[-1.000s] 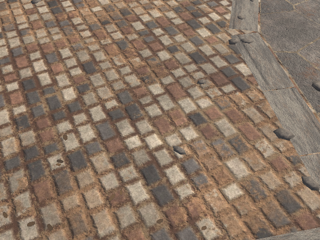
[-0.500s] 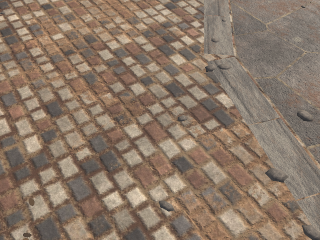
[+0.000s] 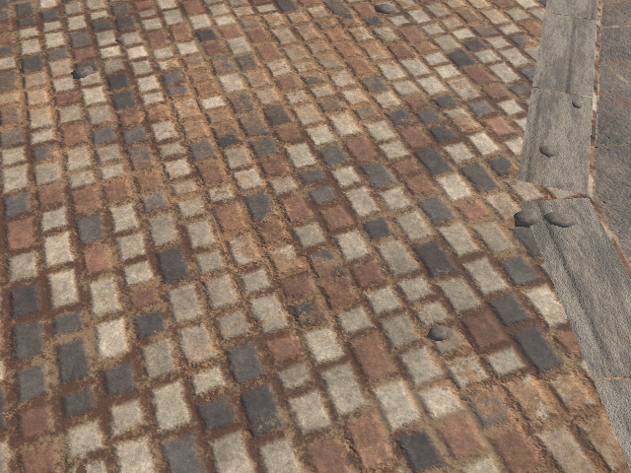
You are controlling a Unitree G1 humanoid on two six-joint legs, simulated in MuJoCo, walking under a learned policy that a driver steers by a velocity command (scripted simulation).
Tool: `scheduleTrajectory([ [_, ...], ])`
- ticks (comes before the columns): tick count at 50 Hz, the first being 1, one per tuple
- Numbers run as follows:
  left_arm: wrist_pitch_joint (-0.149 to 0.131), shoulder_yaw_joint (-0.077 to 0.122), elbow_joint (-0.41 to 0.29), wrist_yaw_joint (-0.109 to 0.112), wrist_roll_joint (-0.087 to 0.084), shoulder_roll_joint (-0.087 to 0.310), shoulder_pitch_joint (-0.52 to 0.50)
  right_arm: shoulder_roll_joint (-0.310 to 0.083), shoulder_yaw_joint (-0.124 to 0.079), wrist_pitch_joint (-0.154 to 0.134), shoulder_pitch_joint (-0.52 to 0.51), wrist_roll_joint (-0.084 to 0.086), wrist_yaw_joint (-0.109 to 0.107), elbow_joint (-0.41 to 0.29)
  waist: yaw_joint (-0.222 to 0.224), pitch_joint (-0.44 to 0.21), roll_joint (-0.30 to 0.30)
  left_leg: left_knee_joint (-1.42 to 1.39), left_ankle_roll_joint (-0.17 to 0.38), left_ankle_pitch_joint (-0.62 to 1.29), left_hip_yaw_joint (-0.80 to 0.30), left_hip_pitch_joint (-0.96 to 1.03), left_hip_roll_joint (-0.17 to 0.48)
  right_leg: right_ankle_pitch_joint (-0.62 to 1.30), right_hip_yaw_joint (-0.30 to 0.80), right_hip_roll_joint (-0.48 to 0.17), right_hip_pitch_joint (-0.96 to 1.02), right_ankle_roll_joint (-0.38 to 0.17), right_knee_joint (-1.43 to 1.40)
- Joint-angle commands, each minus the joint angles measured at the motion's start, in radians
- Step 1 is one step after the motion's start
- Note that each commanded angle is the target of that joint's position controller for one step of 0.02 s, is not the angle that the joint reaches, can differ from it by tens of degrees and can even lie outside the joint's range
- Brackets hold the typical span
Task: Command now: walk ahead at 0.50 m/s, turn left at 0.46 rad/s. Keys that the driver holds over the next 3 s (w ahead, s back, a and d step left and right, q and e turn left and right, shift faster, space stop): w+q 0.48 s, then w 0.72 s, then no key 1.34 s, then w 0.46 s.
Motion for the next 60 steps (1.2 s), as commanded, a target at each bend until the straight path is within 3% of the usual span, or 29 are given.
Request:
scheduleTrajectory([
  [1, -0.012, 0.024, -0.071, 0.017, -0.004, 0.146, -0.065, -0.023, 0.001, -0.007, -0.041, -0.008, 0.017, -0.062, -0.022, 0.051, -0.085, -0.139, -0.004, 0.144, 0.033, 0.015, 0.009, 0.276, 0.064, -0.272, -0.059, -0.094, -0.146],
  [7, 0.026, 0.038, -0.046, 0.026, -0.026, 0.183, 0.036, -0.007, 0.020, -0.005, -0.203, -0.007, 0.056, -0.163, 0.024, 0.097, -0.074, -0.301, 0.033, 0.048, 0.134, -0.036, -0.028, 0.464, -0.015, -0.336, 0.158, -0.081, -0.051],
  [10, 0.046, 0.051, -0.069, 0.035, -0.039, 0.230, -0.008, -0.064, -0.006, 0.000, -0.120, -0.003, 0.068, -0.181, -0.056, 0.012, -0.138, -0.301, 0.087, -0.107, 0.219, 0.156, -0.121, 0.935, -0.051, -0.343, 0.192, -0.052, 0.151],
  [11, 0.054, 0.054, -0.077, 0.036, -0.040, 0.243, -0.027, -0.104, -0.027, 0.001, -0.009, 0.001, 0.067, -0.162, -0.120, -0.047, -0.148, -0.322, 0.114, -0.127, 0.232, 0.298, -0.160, 1.015, -0.058, -0.331, 0.169, -0.036, 0.306],
  [12, 0.055, 0.050, -0.087, 0.036, -0.043, 0.240, -0.047, -0.166, -0.062, 0.002, 0.153, 0.003, 0.054, -0.124, -0.207, -0.129, -0.119, -0.411, 0.155, -0.056, 0.204, 0.551, -0.190, 0.909, -0.074, -0.287, 0.058, 0.001, 0.537],
  [13, 0.042, 0.030, -0.114, 0.032, -0.010, 0.172, -0.024, -0.265, -0.087, 0.011, 0.254, 0.000, 0.030, -0.099, -0.199, -0.208, 0.073, -0.417, 0.218, -0.019, -0.106, 0.833, 0.001, 0.312, -0.067, -0.213, -0.233, 0.046, 0.868],
  [14, 0.001, -0.006, -0.168, 0.013, -0.015, 0.060, 0.038, -0.309, -0.085, -0.003, 0.211, -0.006, 0.035, -0.131, -0.093, -0.336, 0.228, -0.598, 0.430, -0.192, -0.715, 1.098, 0.214, -0.390, 0.131, 0.015, -0.611, 0.090, 1.174],
  [15, -0.041, 0.012, -0.191, -0.003, -0.056, 0.149, -0.099, -0.222, -0.057, -0.012, 0.240, -0.015, 0.039, -0.134, -0.162, -0.327, 0.080, -0.678, 0.372, -0.201, -0.697, 1.104, 0.203, -0.355, 0.290, -0.034, -0.725, 0.057, 1.205],
  [16, -0.059, 0.014, -0.211, -0.009, -0.077, 0.160, -0.153, -0.172, -0.045, -0.023, 0.201, -0.016, 0.037, -0.135, -0.149, -0.206, 0.050, -0.674, 0.331, -0.143, -0.540, 1.000, 0.173, -0.268, 0.280, -0.078, -0.774, 0.030, 1.152],
  [17, -0.063, 0.015, -0.196, -0.002, -0.060, 0.153, -0.152, -0.140, -0.035, -0.032, 0.124, -0.012, 0.038, -0.151, -0.096, -0.124, -0.050, -0.675, 0.295, -0.042, -0.416, 0.836, 0.126, -0.194, 0.278, -0.127, -0.720, 0.026, 1.058],
  [18, -0.054, 0.027, -0.187, 0.005, -0.035, 0.170, -0.144, -0.107, -0.025, -0.035, 0.063, -0.013, 0.035, -0.168, -0.059, -0.088, -0.054, -0.685, 0.274, 0.048, -0.331, 0.709, 0.091, -0.155, 0.275, -0.154, -0.644, 0.035, 0.973],
  [19, -0.037, 0.033, -0.185, 0.004, -0.029, 0.175, -0.124, -0.093, -0.018, -0.036, 0.038, -0.022, 0.030, -0.183, -0.030, -0.079, -0.038, -0.706, 0.268, 0.096, -0.294, 0.628, 0.069, -0.130, 0.280, -0.171, -0.577, 0.045, 0.936],
  [21, -0.013, 0.033, -0.198, 0.007, -0.018, 0.155, -0.125, -0.117, -0.021, -0.038, 0.049, -0.016, 0.018, -0.188, -0.012, -0.058, -0.032, -0.731, 0.269, 0.161, -0.249, 0.546, 0.049, -0.104, 0.263, -0.172, -0.545, 0.077, 0.840],
  [24, 0.000, 0.024, -0.240, 0.012, -0.006, 0.129, -0.234, -0.161, -0.032, -0.036, 0.102, -0.013, -0.005, -0.186, -0.041, -0.022, -0.014, -0.745, 0.249, 0.195, -0.185, 0.492, 0.010, 0.055, 0.238, -0.144, -0.570, 0.116, 0.637],
  [28, -0.010, 0.003, -0.265, -0.008, -0.017, 0.093, -0.347, -0.137, -0.022, -0.029, 0.160, -0.013, -0.012, -0.168, -0.104, -0.009, 0.038, -0.737, 0.183, 0.098, -0.112, 0.473, -0.035, 0.326, 0.208, -0.094, -0.479, 0.107, 0.354],
  [32, -0.025, 0.003, -0.298, -0.029, -0.027, 0.126, -0.415, -0.134, -0.018, -0.027, 0.224, -0.012, -0.009, -0.134, -0.135, 0.017, 0.052, -0.680, 0.176, 0.070, -0.176, 0.606, 0.032, 0.304, 0.220, -0.084, -0.514, 0.067, 0.263],
  [35, -0.038, 0.010, -0.300, -0.039, -0.027, 0.158, -0.378, -0.151, -0.022, -0.015, 0.234, -0.017, -0.017, -0.126, -0.104, 0.016, 0.079, -0.608, 0.159, 0.210, -0.221, 0.715, 0.081, 0.172, 0.209, -0.069, -0.496, 0.021, 0.226],
  [37, -0.046, 0.036, -0.246, -0.035, -0.017, 0.209, -0.180, -0.140, -0.015, -0.010, 0.191, -0.019, -0.016, -0.142, 0.001, -0.103, 0.073, -0.401, 0.120, 0.481, -0.164, 0.692, 0.012, 0.196, 0.186, -0.049, -0.214, -0.039, 0.201],
  [38, -0.045, 0.048, -0.219, -0.031, -0.005, 0.258, -0.001, -0.110, 0.002, -0.011, 0.175, -0.031, -0.014, -0.167, 0.076, -0.250, 0.001, -0.139, 0.086, 0.319, -0.112, 0.539, -0.051, 0.223, 0.343, -0.193, 0.067, -0.106, 0.241],
  [39, -0.032, 0.071, -0.177, -0.035, -0.005, 0.326, 0.116, -0.027, 0.024, -0.028, 0.337, -0.010, -0.008, -0.163, 0.030, -0.387, -0.303, 0.233, 0.002, -0.249, -0.033, 0.150, -0.214, 0.021, 0.788, -0.410, 0.437, -0.276, 0.170],
  [40, -0.027, 0.047, -0.169, -0.040, -0.037, 0.236, 0.116, -0.091, 0.019, -0.039, 0.309, 0.000, -0.006, -0.153, 0.055, -0.351, -0.284, 0.341, 0.005, -0.495, -0.101, -0.004, -0.194, -0.198, 0.955, -0.430, 0.445, -0.269, 0.056],
  [41, -0.021, 0.030, -0.185, -0.037, -0.042, 0.183, 0.040, -0.148, 0.004, -0.045, 0.196, 0.009, -0.002, -0.178, 0.063, -0.182, -0.185, 0.376, 0.010, -0.420, -0.092, -0.076, -0.140, -0.248, 0.818, -0.395, 0.311, -0.217, 0.038],
  [42, -0.012, 0.021, -0.204, -0.033, -0.028, 0.168, -0.030, -0.142, 0.008, -0.048, 0.123, 0.002, -0.003, -0.198, 0.040, -0.102, -0.098, 0.341, 0.012, -0.337, -0.044, -0.055, -0.089, -0.177, 0.698, -0.356, 0.167, -0.188, 0.018],
  [43, -0.009, 0.013, -0.207, -0.034, -0.019, 0.148, -0.072, -0.132, 0.005, -0.049, 0.087, -0.014, -0.004, -0.209, 0.015, -0.034, -0.072, 0.271, 0.008, -0.285, -0.023, -0.032, -0.056, -0.075, 0.619, -0.320, 0.045, -0.184, -0.010],
  [44, -0.013, 0.005, -0.209, -0.034, -0.009, 0.133, -0.088, -0.123, 0.001, -0.045, 0.099, -0.020, -0.004, -0.208, -0.015, -0.027, -0.097, 0.221, 0.008, -0.249, -0.022, 0.025, -0.026, 0.009, 0.562, -0.290, -0.022, -0.173, -0.029],
  [47, -0.018, 0.007, -0.190, -0.032, -0.019, 0.150, -0.072, -0.075, 0.010, -0.032, 0.122, -0.019, -0.004, -0.207, -0.041, -0.027, -0.127, 0.107, -0.013, -0.221, 0.010, 0.066, 0.000, 0.153, 0.456, -0.264, -0.089, -0.186, -0.080],
  [54, 0.001, 0.019, -0.151, -0.012, -0.039, 0.206, 0.017, -0.037, 0.034, -0.040, -0.097, -0.020, 0.008, -0.265, 0.022, 0.009, -0.103, -0.305, -0.044, 0.124, 0.071, 0.097, -0.027, 0.264, 0.276, -0.210, -0.081, -0.142, -0.111],
  [57, 0.014, 0.018, -0.124, -0.012, -0.044, 0.211, 0.079, -0.043, 0.036, -0.045, -0.182, -0.011, 0.022, -0.294, 0.052, 0.033, -0.108, -0.388, -0.036, 0.140, 0.081, 0.099, -0.048, 0.250, 0.284, -0.243, -0.013, -0.139, -0.086],
  [60, 0.032, 0.023, -0.109, -0.007, -0.047, 0.226, 0.093, -0.065, 0.032, -0.054, -0.212, -0.009, 0.038, -0.318, 0.037, 0.042, -0.123, -0.446, -0.002, 0.045, 0.080, 0.102, -0.064, 0.314, 0.304, -0.292, 0.082, -0.120, -0.027],
])
Next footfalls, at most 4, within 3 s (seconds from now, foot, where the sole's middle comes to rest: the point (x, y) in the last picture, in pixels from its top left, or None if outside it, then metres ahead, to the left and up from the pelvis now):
0.24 left None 0.30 0.15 -0.78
0.74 right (325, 409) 0.65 0.04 -0.78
1.26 left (188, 336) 0.83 0.38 -0.78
1.64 right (280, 300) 0.94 0.17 -0.78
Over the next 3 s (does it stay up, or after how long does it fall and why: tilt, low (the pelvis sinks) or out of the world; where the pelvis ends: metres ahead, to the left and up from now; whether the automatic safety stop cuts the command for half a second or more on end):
stays up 0.96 0.26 0.00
